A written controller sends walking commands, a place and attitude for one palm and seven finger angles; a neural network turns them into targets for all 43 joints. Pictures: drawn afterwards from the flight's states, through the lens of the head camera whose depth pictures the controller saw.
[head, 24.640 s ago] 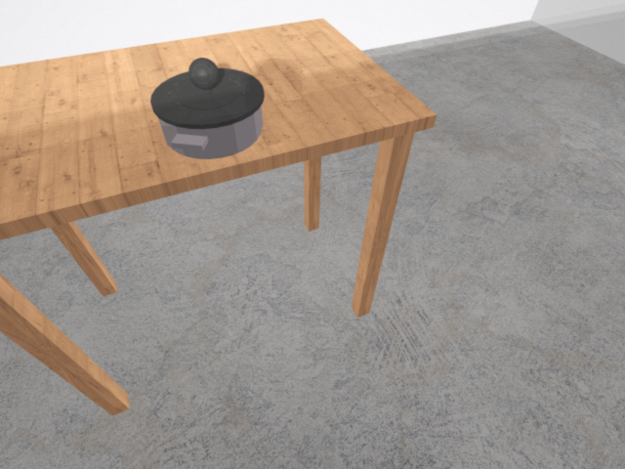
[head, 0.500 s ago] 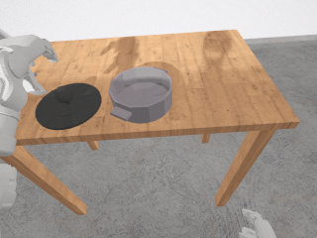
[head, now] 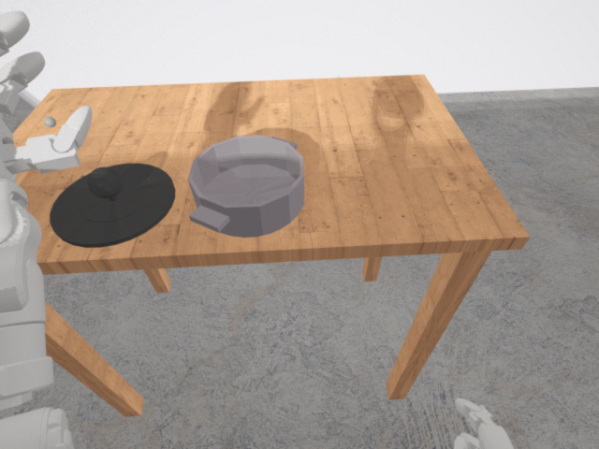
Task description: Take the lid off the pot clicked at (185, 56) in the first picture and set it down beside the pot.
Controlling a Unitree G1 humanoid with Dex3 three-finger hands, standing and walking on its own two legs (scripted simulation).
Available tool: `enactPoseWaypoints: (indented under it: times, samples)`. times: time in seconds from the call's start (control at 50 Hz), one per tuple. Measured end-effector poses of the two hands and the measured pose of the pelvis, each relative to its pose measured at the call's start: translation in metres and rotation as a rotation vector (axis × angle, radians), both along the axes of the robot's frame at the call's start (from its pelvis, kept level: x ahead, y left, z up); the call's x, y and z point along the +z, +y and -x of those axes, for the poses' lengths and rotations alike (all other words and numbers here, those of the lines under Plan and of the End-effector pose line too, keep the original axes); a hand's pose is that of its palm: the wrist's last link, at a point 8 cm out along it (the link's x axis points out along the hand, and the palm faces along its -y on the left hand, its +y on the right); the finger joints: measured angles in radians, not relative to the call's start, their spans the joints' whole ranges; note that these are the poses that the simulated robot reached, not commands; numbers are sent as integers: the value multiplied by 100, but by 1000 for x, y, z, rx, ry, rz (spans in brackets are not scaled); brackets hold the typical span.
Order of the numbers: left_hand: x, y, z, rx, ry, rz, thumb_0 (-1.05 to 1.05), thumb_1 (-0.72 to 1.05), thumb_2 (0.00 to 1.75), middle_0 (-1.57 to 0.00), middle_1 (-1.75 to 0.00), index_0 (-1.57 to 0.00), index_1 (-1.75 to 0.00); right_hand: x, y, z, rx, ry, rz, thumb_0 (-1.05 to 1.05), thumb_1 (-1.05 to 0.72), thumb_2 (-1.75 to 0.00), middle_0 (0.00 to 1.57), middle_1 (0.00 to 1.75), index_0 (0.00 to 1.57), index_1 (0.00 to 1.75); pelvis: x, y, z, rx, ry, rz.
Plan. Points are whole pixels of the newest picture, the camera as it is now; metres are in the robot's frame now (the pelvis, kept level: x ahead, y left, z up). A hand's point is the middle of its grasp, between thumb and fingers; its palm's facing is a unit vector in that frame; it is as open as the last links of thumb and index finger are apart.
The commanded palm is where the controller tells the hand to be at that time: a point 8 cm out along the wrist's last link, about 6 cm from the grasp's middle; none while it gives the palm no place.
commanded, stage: draw the hand back to the body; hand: left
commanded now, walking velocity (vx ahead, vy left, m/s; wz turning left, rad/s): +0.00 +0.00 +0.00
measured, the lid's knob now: (105, 182) +0.46 +0.35 +0.11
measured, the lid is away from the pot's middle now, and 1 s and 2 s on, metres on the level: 0.23 0.23 0.23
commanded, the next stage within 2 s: step back with the hand held close in 1.28 s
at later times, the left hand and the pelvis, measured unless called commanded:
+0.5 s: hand (9, 180) +0.26 +0.26 +0.29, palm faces +0.52 -0.83 -0.17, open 7.8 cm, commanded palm +0.20 +0.30 +0.28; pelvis -0.01 -0.01 +0.00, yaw +1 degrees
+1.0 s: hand out of the picture +0.18 +0.26 +0.27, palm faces +0.51 -0.83 -0.23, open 7.4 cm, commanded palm +0.12 +0.30 +0.27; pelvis -0.02 +0.01 +0.00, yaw +0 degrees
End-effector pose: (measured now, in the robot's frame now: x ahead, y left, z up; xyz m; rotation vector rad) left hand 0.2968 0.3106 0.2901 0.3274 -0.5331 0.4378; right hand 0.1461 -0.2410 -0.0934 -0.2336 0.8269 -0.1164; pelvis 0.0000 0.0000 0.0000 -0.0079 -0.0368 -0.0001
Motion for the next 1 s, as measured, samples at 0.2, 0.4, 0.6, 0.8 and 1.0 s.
enactPoseWaypoints:
  times: [0.2,0.4,0.6,0.8,1.0]
  samples:
    - [-5,-8,32,22,-12,-2,1,37,92,-35,-43,-36,-43,5,-7,-14,11,-63,-5,1,-91,-89,20,30,20,30,0,-9,6,5,-21,-2]
    - [-7,-10,65,38,-34,-9,1,64,91,-28,-36,-29,-37,14,9,-31,52,-133,-40,1,-91,-89,20,30,20,30,1,-12,10,9,-41,-2]
    - [-9,-11,99,41,-67,-24,1,83,90,-22,-31,-23,-32,17,22,-32,76,-154,-46,1,-91,-89,21,30,20,30,1,-6,14,10,-58,0]
    - [-13,-10,128,30,-80,-54,2,88,90,-21,-30,-21,-31,20,32,-26,80,-163,-37,1,-90,-89,21,30,20,30,1,3,17,8,-70,3]
    - [-16,-11,156,17,-75,-99,2,89,90,-20,-30,-21,-31,23,44,-22,94,-181,-37,1,-90,-89,21,30,20,30,1,13,21,7,-78,7]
